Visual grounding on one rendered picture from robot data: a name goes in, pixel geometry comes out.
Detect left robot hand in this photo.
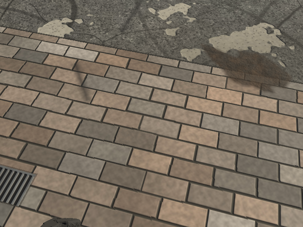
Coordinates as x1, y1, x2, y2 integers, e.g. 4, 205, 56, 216
41, 217, 80, 227

